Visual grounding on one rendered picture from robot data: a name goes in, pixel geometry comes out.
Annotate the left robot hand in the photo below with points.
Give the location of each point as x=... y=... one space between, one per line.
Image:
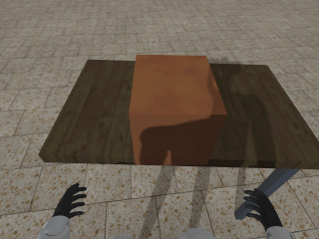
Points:
x=64 y=206

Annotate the robot right thigh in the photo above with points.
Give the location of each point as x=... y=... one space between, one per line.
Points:
x=196 y=233

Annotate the left robot forearm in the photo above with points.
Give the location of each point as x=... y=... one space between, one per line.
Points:
x=57 y=227

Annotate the carton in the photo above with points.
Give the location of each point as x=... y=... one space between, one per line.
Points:
x=176 y=111

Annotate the right robot forearm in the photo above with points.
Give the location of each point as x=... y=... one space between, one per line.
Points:
x=278 y=232

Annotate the table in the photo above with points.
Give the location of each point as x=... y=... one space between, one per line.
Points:
x=263 y=128

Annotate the right robot hand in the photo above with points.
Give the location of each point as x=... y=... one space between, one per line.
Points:
x=268 y=215

